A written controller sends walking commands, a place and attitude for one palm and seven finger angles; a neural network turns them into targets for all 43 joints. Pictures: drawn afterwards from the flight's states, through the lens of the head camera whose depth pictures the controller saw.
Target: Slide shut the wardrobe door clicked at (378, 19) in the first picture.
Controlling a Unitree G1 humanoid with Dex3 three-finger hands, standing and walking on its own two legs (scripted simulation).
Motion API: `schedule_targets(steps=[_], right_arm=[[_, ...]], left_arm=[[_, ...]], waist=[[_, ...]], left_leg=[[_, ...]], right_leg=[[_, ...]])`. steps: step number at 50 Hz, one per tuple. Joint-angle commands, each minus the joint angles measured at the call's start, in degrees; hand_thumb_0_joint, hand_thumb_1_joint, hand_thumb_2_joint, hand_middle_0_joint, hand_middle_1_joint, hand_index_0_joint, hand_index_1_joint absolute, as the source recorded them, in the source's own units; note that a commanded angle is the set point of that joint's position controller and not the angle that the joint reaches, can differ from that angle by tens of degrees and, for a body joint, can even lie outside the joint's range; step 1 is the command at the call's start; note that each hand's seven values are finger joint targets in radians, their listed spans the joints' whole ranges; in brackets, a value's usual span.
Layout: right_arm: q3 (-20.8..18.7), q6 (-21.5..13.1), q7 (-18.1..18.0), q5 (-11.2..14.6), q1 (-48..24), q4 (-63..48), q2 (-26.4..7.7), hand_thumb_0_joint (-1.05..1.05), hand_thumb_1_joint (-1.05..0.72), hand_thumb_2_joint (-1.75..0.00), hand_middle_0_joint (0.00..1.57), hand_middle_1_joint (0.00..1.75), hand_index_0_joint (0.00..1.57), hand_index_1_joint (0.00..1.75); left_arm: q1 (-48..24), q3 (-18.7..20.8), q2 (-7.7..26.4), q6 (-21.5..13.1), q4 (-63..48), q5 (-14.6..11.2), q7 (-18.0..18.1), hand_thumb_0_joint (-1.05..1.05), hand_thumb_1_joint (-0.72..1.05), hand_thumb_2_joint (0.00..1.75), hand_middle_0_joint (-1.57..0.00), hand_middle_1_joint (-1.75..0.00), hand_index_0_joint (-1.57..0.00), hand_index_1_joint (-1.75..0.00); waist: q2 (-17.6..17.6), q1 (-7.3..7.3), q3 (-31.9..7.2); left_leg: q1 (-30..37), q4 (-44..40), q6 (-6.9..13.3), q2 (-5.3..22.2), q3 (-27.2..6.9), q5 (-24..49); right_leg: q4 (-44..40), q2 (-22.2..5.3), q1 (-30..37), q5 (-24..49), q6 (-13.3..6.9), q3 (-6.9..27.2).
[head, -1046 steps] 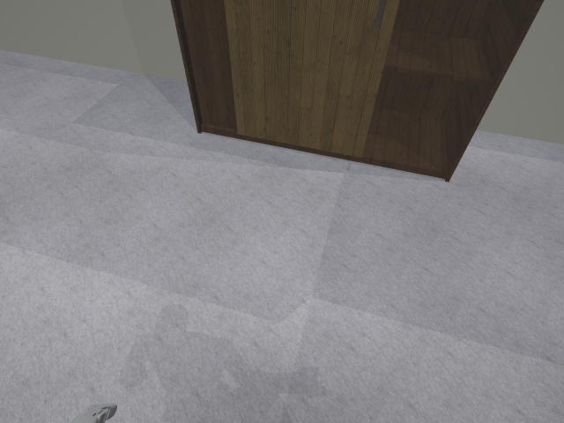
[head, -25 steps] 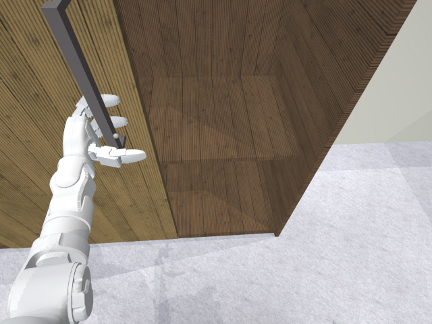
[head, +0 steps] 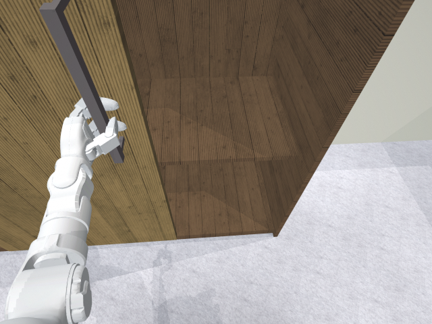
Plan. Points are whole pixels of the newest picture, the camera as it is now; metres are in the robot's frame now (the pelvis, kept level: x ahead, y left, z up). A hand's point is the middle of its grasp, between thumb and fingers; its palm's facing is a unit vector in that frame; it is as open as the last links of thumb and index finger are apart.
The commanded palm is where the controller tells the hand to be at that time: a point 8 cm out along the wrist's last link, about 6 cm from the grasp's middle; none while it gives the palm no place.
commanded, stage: grip the handle and tug to test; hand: left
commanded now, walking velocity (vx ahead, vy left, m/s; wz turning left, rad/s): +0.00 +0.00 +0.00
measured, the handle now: (96, 96) +0.48 +0.22 +0.15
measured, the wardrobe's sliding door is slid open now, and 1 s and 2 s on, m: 0.45 0.45 0.45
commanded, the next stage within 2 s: tug the door sideways, standing still in 0.68 s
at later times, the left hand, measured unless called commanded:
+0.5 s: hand (114, 136) +0.43 +0.19 +0.10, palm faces +0.09 -1.00 -0.01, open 5.4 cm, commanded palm +0.38 +0.24 +0.10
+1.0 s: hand (113, 137) +0.43 +0.19 +0.10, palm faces +0.11 -0.99 -0.01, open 5.7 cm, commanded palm +0.40 +0.22 +0.10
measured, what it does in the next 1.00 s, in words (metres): stands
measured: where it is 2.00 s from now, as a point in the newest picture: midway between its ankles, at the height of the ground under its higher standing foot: outside the picture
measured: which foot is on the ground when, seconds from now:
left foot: down 0.00-1.00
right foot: down 0.00-1.00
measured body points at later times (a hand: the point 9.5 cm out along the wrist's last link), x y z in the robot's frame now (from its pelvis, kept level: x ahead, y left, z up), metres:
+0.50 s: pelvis +0.01 +0.00 +0.00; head +0.06 +0.00 +0.45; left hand +0.42 +0.25 +0.11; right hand +0.09 -0.26 -0.11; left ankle -0.02 +0.11 -0.71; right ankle +0.00 -0.12 -0.71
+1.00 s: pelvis +0.04 +0.01 +0.01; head +0.09 +0.01 +0.45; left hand +0.41 +0.25 +0.11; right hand +0.15 -0.24 -0.11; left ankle -0.02 +0.11 -0.71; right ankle +0.00 -0.12 -0.71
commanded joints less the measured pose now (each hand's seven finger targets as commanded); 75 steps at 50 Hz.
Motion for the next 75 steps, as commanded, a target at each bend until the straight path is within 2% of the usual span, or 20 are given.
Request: schedule_targets(steps=[1, 2, 7, 9, 12, 13, 17, 24, 32, 34, 37, 39, 42, 44, 49, 54, 59, 61, 66, 75], right_arm=[[-3.1, -2.0, -0.5, 0.0, 2.1, -5.5, -8.3, 0.0, -0.9, -0.9, 0.2, 0.3, 0.2, 0.3], [-3.0, -2.1, -0.5, 0.0, 1.9, -5.6, -8.1, 0.0, -0.9, -0.9, 0.2, 0.3, 0.2, 0.3], [-3.0, -1.9, -0.7, 0.0, 2.0, -5.8, -8.3, 0.0, -0.9, -0.9, 0.2, 0.3, 0.2, 0.3], [-2.9, -1.9, -0.7, -0.1, 1.7, -6.0, -8.1, 0.0, -0.9, -0.9, 0.2, 0.3, 0.2, 0.3], [-2.9, -2.0, -0.7, -0.1, 1.7, -6.0, -8.1, 0.0, -0.9, -0.9, 0.2, 0.3, 0.2, 0.3], [-3.1, -2.0, -0.7, 0.0, 1.8, -6.0, -8.2, 0.0, -0.9, -0.9, 0.2, 0.3, 0.2, 0.3], [-3.0, -2.1, -0.4, 0.1, 1.1, -6.9, -7.8, 0.0, -0.9, -0.9, 0.2, 0.3, 0.2, 0.3], [-3.3, -2.3, 0.0, 0.2, 0.6, -8.5, -7.8, 0.0, -0.9, -0.9, 0.2, 0.3, 0.2, 0.3], [-3.7, -3.1, 0.4, 0.3, -0.4, -9.7, -7.2, 0.0, -0.9, -0.9, 0.2, 0.3, 0.2, 0.3], [-3.7, -3.5, 0.5, 0.3, -0.9, -10.3, -6.8, 0.0, -0.9, -0.9, 0.2, 0.3, 0.2, 0.3], [-3.6, -4.1, 0.7, 0.3, -1.1, -10.2, -6.6, 0.0, -0.9, -0.9, 0.2, 0.3, 0.2, 0.3], [-3.8, -4.2, 0.4, 0.1, -1.2, -9.8, -6.9, 0.0, -0.9, -0.9, 0.2, 0.3, 0.2, 0.3], [-3.9, -4.2, -0.1, -0.1, -0.5, -7.8, -7.0, 0.0, -0.9, -0.9, 0.2, 0.3, 0.2, 0.3], [-3.9, -4.0, -0.5, -0.5, 0.3, -6.3, -7.1, 0.0, -0.9, -0.9, 0.2, 0.3, 0.2, 0.3], [-3.9, -4.1, -0.2, -0.7, 0.8, -4.7, -6.6, 0.0, -0.9, -0.9, 0.2, 0.3, 0.2, 0.3], [-4.0, -4.0, 0.2, -0.9, 0.6, -4.1, -6.5, 0.0, -0.9, -0.9, 0.2, 0.3, 0.2, 0.3], [-3.7, -4.0, 0.6, -1.0, 0.2, -3.8, -6.5, 0.0, -0.9, -0.9, 0.2, 0.3, 0.2, 0.3], [-3.7, -4.2, 0.9, -0.8, -0.1, -3.8, -6.4, 0.0, -0.9, -0.9, 0.2, 0.3, 0.2, 0.3], [-3.6, -5.1, 1.2, -0.6, 0.0, -3.2, -6.5, 0.0, -0.9, -0.9, 0.2, 0.3, 0.2, 0.3], [-3.6, -6.6, 1.4, -0.7, 1.2, -2.0, -7.0, 0.0, -0.9, -0.9, 0.2, 0.3, 0.2, 0.3]], left_arm=[[-24.4, -0.3, 9.8, -4.6, -14.4, -0.1, -0.6, 0.0, 0.9, 0.9, -0.45, -1.4, -0.45, -1.4], [-23.8, -0.8, 8.8, -4.5, -14.3, -0.2, -0.6, 0.0, 0.9, 0.9, -0.45, -1.4, -0.45, -1.4], [-22.7, 1.8, 11.8, -4.4, -14.5, -0.4, -0.9, 0.0, 0.9, 0.9, -0.45, -1.4, -0.45, -1.4], [-22.0, 0.8, 10.6, -4.3, -15.1, -0.5, -1.2, 0.0, 0.9, 0.9, -0.45, -1.4, -0.45, -1.4], [-22.0, 0.8, 10.3, -4.1, -15.6, -0.9, -1.1, 0.0, 0.9, 0.9, -0.45, -1.4, -0.45, -1.4], [-20.8, 2.5, 12.1, -4.0, -15.5, -0.9, -1.0, 0.0, 0.9, 0.9, -0.45, -1.4, -0.45, -1.4], [-17.0, -0.1, 8.8, -3.6, -18.1, -1.1, -1.3, 0.0, 0.9, 0.9, -0.45, -1.4, -0.45, -1.4], [-6.8, 1.2, 9.2, -2.3, -24.2, -1.5, -1.1, 0.0, 0.9, 0.9, -0.45, -1.4, -0.45, -1.4], [3.7, 1.2, 7.1, 0.3, -33.2, -2.5, -0.5, 0.0, 0.9, 0.9, -0.45, -1.4, -0.45, -1.4], [7.0, 0.2, 6.0, 0.6, -37.7, -2.5, -0.2, 0.0, 0.9, 0.9, -0.45, -1.4, -0.45, -1.4], [10.7, -1.2, 3.2, 2.1, -39.0, -3.0, 0.4, 0.0, 0.9, 0.9, -0.45, -1.4, -0.45, -1.4], [9.8, -0.3, 4.5, 2.4, -40.1, -2.8, 0.9, 0.0, 0.9, 0.9, -0.45, -1.4, -0.45, -1.4], [-2.0, -1.9, 4.7, 2.9, -38.8, -1.2, 1.9, 0.0, 0.9, 0.9, -0.45, -1.4, -0.45, -1.4], [-8.7, -2.9, 4.4, 3.2, -36.3, -0.5, 2.5, 0.0, 0.9, 0.9, -0.45, -1.4, -0.45, -1.4], [-12.0, -8.6, -2.3, 3.2, -32.2, -0.1, 2.4, 0.0, 0.9, 0.9, -0.45, -1.4, -0.45, -1.4], [-16.6, -13.1, -6.2, 2.2, -30.1, 0.9, 2.5, 0.0, 0.9, 0.9, -0.45, -1.4, -0.45, -1.4], [-21.6, -16.7, -9.5, 0.6, -27.1, 1.7, 3.0, 0.0, 0.9, 0.9, -0.45, -1.4, -0.45, -1.4], [-22.0, -18.2, -11.6, 0.2, -24.2, 1.5, 3.0, 0.0, 0.9, 0.9, -0.45, -1.4, -0.45, -1.4], [-26.5, -21.7, -14.8, -1.4, -23.0, 1.9, 3.7, 0.0, 0.9, 0.9, -0.45, -1.4, -0.45, -1.4], [-29.7, -21.5, -14.1, -3.1, -20.7, 1.8, 3.8, 0.0, 0.9, 0.9, -0.45, -1.4, -0.45, -1.4]], waist=[[2.5, -1.34, -19.8], [3.2, -1.2, -19.6], [0.7, -0.81, -19.9], [3.6, -0.57, -19.4], [2.3, -0.87, -19.9], [1.9, -0.31, -20.1], [2.7, -0.08, -19.9], [2.9, 1.87, -21.4], [2.1, 2.63, -21.0], [5.2, 3.21, -21.6], [2.5, 2.82, -20.0], [1.4, 2.65, -19.1], [4.3, 0.31, -18.1], [3.3, -1.06, -17.5], [2.7, -1.49, -20.4], [3.0, -2.07, -21.4], [3.6, -2.74, -20.7], [1.6, -3.15, -19.7], [3.2, -4.22, -19.1], [2.4, -4.29, -19.8]], left_leg=[[12.3, -4.4, 0.0, -0.6, -2.2, 22.3], [12.3, -4.3, 0.1, -0.8, -1.9, 21.8], [10.6, -4.5, 0.4, -0.9, -1.4, 21.6], [11.1, -4.5, 0.2, -1.0, -1.4, 22.1], [11.6, -4.5, 0.2, -0.9, -1.5, 22.2], [11.2, -4.5, 0.3, -0.8, -1.3, 22.3], [12.2, -4.7, 0.0, -0.6, -1.2, 24.9], [13.3, -4.6, 0.0, -0.3, -1.0, 31.3], [15.8, -5.2, -0.3, 0.4, -0.4, 38.3], [17.0, -5.1, -0.7, 0.5, -0.4, 42.5], [17.9, -5.3, -0.9, 0.9, -0.5, 44.3], [17.1, -5.5, -0.7, 0.8, -0.4, 42.7], [18.9, -4.8, -1.4, 0.8, -1.1, 43.3], [19.2, -4.1, -1.3, 0.7, -1.4, 42.8], [21.3, -3.3, -1.6, 0.3, -2.5, 43.8], [22.2, -2.7, -1.7, 0.2, -3.8, 42.7], [21.8, -2.8, -1.6, 0.0, -4.7, 37.6], [20.5, -3.0, -1.3, -0.1, -4.5, 32.7], [20.1, -3.4, -1.3, -0.3, -5.3, 26.3], [19.8, -3.5, -1.3, -0.6, -6.3, 24.5]], right_leg=[[-2.7, 1.7, 8.1, 19.3, -1.2, 0.1], [-3.0, 1.7, 8.1, 19.2, -1.2, 0.3], [-3.0, 1.6, 10.7, 20.9, -1.1, 0.6], [-2.9, 1.5, 10.2, 20.8, -1.3, 0.6], [-3.1, 1.7, 9.9, 20.8, -1.1, 0.5], [-3.1, 1.7, 10.7, 21.3, -1.1, 0.6], [-2.8, 1.7, 10.8, 22.5, -1.2, 0.2], [-2.6, 1.6, 14.3, 26.9, -1.3, 0.3], [-3.1, 1.6, 16.1, 31.8, -0.8, -0.1], [-3.0, 1.3, 17.3, 33.8, -1.0, -0.2], [-3.6, 1.5, 16.7, 35.1, -0.7, -0.6], [-3.7, 1.4, 17.3, 35.3, -0.7, -0.6], [-3.6, 1.3, 13.2, 33.3, -0.6, -0.5], [-3.7, 1.3, 11.4, 32.7, -0.6, -0.4], [-3.4, 1.1, 10.1, 31.3, -0.8, -1.1], [-2.9, 1.2, 7.7, 28.3, -1.0, -1.5], [-2.7, 1.4, 4.8, 23.6, -1.3, -1.8], [-2.9, 1.7, 4.0, 21.5, -1.2, -2.0], [-2.8, 1.7, 1.4, 16.7, -1.6, -2.3], [-2.4, 1.9, 0.5, 14.8, -1.8, -2.4]])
